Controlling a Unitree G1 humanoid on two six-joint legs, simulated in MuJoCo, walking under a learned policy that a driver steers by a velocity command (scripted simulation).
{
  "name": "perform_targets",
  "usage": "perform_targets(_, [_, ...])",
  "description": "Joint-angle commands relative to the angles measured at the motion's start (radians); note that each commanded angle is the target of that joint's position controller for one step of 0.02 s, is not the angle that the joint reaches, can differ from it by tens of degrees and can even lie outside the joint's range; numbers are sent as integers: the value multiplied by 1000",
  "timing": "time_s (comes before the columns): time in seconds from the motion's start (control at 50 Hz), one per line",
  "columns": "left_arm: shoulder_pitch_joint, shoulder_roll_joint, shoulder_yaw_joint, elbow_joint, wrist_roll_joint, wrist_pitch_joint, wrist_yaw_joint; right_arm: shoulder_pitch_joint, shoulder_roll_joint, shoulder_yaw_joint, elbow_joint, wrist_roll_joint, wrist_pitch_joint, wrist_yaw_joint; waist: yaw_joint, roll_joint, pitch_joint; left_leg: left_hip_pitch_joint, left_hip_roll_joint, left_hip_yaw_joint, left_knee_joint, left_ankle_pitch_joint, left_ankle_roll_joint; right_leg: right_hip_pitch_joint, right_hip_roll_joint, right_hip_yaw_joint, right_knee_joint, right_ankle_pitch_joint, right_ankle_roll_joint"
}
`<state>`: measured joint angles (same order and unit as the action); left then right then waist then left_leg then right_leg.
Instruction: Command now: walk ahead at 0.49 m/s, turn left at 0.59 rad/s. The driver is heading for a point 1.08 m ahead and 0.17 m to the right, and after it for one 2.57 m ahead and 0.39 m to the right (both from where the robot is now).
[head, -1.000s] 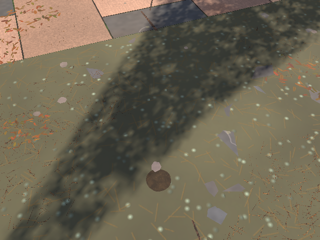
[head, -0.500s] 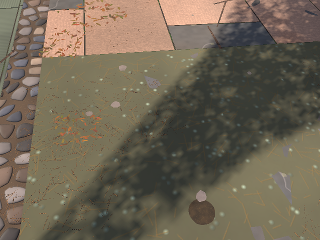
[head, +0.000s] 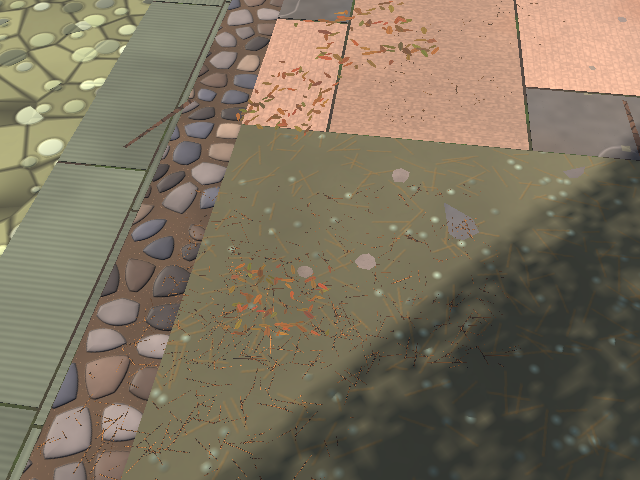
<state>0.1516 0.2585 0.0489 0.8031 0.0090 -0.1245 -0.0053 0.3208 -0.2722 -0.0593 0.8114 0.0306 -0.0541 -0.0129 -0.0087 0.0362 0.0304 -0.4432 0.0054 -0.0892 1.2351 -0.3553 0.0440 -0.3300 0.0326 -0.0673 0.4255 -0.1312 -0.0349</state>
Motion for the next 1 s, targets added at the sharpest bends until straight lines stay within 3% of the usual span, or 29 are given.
perform_targets(0.02, [29,84,24,-20,0,-14,-5,34,-35,-15,-82,5,6,5,0,-112,-48,-178,124,-27,-4,56,-1,162,-285,262,-271,19,-169])
perform_targets(0.1, [84,134,41,27,-6,-22,-12,-51,-16,-3,-130,-14,9,3,6,-71,-14,-249,131,-38,-179,160,-11,167,-297,172,-318,118,-210])
perform_targets(0.16, [91,154,42,40,-16,-9,-10,-146,-17,8,-155,-17,-9,21,27,-71,0,-231,123,12,-387,312,-10,191,-264,81,-313,165,-186])
perform_targets(0.2, [118,170,42,49,-26,1,-9,-224,-13,15,-174,-17,-19,34,56,-76,13,-183,107,69,-499,361,-13,189,-249,44,-298,150,-167])
perform_targets(0.26, [182,196,44,80,-38,19,-11,-308,-29,16,-214,-7,-21,47,82,-98,32,-172,90,92,-593,303,-1,265,-290,60,-270,115,-152])
perform_targets(0.3, [198,204,44,96,-46,34,-10,-318,-50,9,-230,-9,-25,52,67,-113,35,-136,68,109,-648,221,24,312,-319,79,-220,158,-138])
perform_targets(0.32, [186,210,42,99,-49,42,-9,-269,-68,-2,-223,-12,-29,51,24,-121,12,-44,42,128,-694,213,39,309,-315,78,-157,256,-124])
perform_targets(0.34, [179,203,36,101,-48,48,-8,-148,-105,-25,-186,-17,-32,47,-44,-110,-56,137,3,153,-738,231,58,280,-273,44,-6,402,-100])
perform_targets(0.36, [178,165,19,91,-35,46,-6,30,-172,-57,-139,-23,-31,34,-123,-78,-173,410,51,95,-716,258,91,148,-216,4,226,374,-61])
perform_targets(0.38, [239,53,-17,51,-11,29,-13,172,-299,-85,-127,-48,-24,17,-126,162,-333,793,349,-315,-742,220,219,-231,-81,-35,649,-57,12])
perform_targets(0.4, [260,59,-18,66,-33,7,-14,202,-259,-72,-121,-44,-27,20,-126,216,-439,823,454,-626,-905,142,291,-380,-12,143,854,-450,15])
perform_targets(0.42, [194,149,12,55,-69,3,-14,145,-186,-49,-121,-41,-33,26,-119,123,-291,705,417,-484,-919,130,239,-460,-62,193,923,-395,1])
perform_targets(0.44, [141,147,14,37,-69,7,-11,66,-139,-34,-126,-32,-37,29,-83,102,-196,578,374,-327,-932,163,200,-464,-112,167,891,-303,-6])
perform_targets(0.46, [121,134,18,40,-53,19,-4,-10,-94,-22,-128,-28,-41,34,-48,66,-132,459,324,-215,-970,197,174,-425,-148,159,835,-223,0])
perform_targets(0.5, [157,105,25,55,-43,54,-1,-83,-55,-17,-120,-36,-59,38,9,94,-75,314,266,-70,-1047,253,142,-313,-180,163,773,-115,11])
perform_targets(0.54, [164,69,23,55,-45,74,-2,-82,-62,-24,-95,-46,-75,32,28,58,-51,285,256,23,-1079,371,144,-312,-172,170,757,-52,19])
perform_targets(0.6, [103,55,26,27,-39,82,-1,-47,-74,-32,-59,-53,-77,13,21,31,-10,320,254,117,-1095,441,140,-395,-159,198,651,56,25])
perform_targets(0.7, [-58,28,12,-35,-25,76,-31,-12,-117,-45,-25,-42,-65,-9,-27,10,49,375,264,229,-1118,416,119,-401,-143,118,375,216,13])
perform_targets(0.8, [-177,27,6,-114,-30,74,-62,44,-142,-57,15,-22,-33,-14,-59,5,86,532,306,286,-1042,523,101,-438,-128,36,258,100,-34])
perform_targets(0.84, [-159,47,17,-133,-33,76,-70,23,-169,-62,12,-17,-20,-17,-28,32,47,553,304,317,-943,808,80,-339,-77,-25,241,6,-68])
perform_targets(0.86, [-114,68,28,-133,-36,79,-69,11,-187,-66,8,-13,-13,-20,3,57,4,558,300,327,-858,988,69,-256,-37,-58,248,-47,-89])
perform_targets(0.88, [-13,104,48,-115,-41,80,-67,-5,-201,-69,3,-11,-4,-22,63,69,-56,541,286,338,-710,1113,56,-121,9,-80,236,-80,-116])
perform_targets(0.9, [147,164,82,-77,-41,81,-55,-24,-204,-66,-3,-4,0,-23,151,48,-142,450,244,356,-490,1070,22,123,53,-72,155,-16,-155])
perform_targets(0.92, [275,262,116,-51,-36,92,-29,-9,-159,-49,-26,-27,-12,-24,186,-91,-222,176,187,349,-162,637,-29,419,-95,183,121,6,-214])
perform_targets(0.94, [212,345,122,-83,-35,82,-27,66,-20,-6,-82,-39,-49,-9,56,-315,-334,-246,-49,186,206,-207,-93,713,-347,810,-37,-144,-429])
perform_targets(0.96, [251,255,95,-90,-25,73,-32,-50,-110,-19,-103,-1,-95,8,136,-173,-394,-348,-20,-24,253,-193,-59,729,-370,898,-158,-196,-407])
perform_targets(0.98, [223,195,80,-84,-20,61,-32,-120,-126,-22,-126,27,-109,13,125,-134,-258,-399,26,-16,206,-114,-30,629,-340,734,-148,-131,-357])
perform_targets(1.0, [150,157,68,-95,-29,53,-35,-124,-115,-19,-120,9,-112,5,67,-33,-159,-354,75,-11,99,-37,-22,458,-289,597,-141,-17,-312])
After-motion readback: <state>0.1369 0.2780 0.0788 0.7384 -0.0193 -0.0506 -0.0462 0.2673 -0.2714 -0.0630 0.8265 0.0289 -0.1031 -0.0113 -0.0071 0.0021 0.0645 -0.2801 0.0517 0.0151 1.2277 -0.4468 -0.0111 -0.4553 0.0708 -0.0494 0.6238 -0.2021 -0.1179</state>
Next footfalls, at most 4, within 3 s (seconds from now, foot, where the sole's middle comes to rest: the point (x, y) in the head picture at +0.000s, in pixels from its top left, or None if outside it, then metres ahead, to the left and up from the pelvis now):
0.36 left None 0.34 0.18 -0.77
0.92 right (366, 403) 0.63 -0.07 -0.77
1.40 left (324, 277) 0.96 0.02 -0.77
1.88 right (460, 259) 1.01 -0.33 -0.77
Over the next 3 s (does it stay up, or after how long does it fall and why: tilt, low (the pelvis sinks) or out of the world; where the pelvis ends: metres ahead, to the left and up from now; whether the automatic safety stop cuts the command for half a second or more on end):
stays up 1.53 -0.31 0.00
